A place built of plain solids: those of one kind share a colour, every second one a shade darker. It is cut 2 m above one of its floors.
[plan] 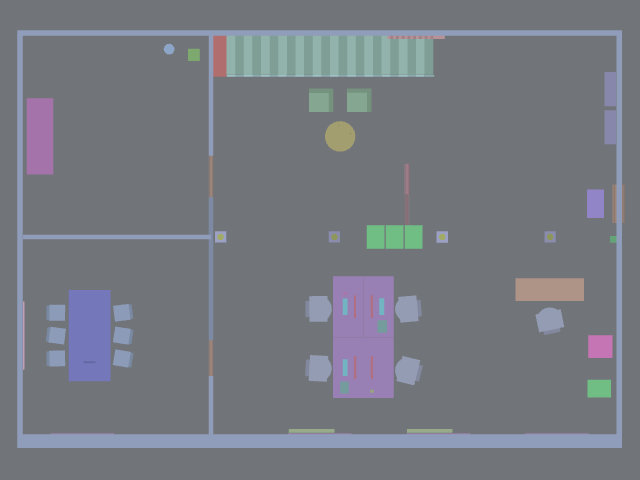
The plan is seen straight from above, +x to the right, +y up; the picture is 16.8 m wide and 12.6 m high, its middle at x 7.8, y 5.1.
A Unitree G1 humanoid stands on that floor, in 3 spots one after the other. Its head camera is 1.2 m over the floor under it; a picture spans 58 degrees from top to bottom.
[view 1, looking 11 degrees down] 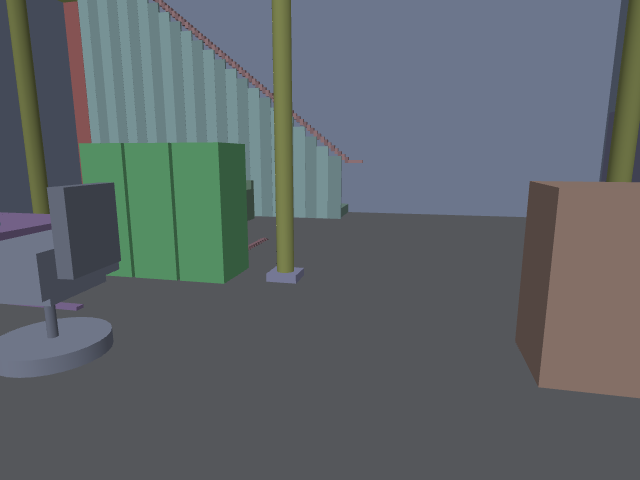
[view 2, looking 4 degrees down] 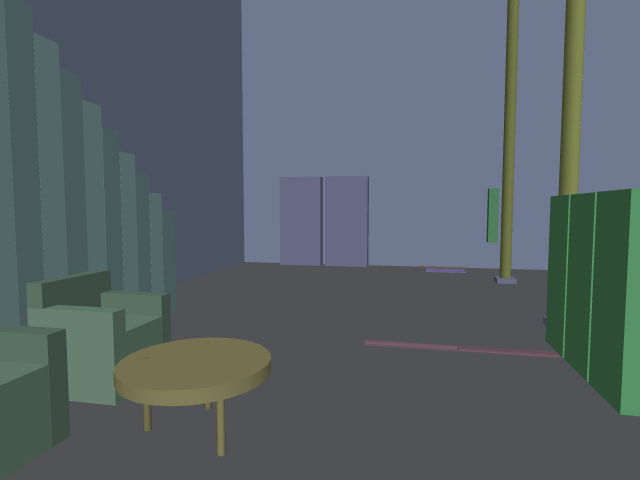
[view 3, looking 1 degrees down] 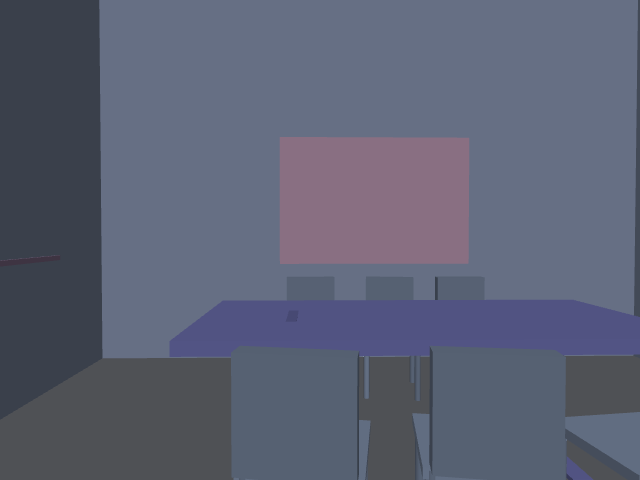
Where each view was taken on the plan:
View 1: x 12.28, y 1.20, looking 103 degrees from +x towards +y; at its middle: ground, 6.29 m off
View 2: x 6.25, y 6.70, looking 12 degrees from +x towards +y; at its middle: shelf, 9.25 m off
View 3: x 4.14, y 2.00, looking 179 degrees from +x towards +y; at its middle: whiteboard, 4.10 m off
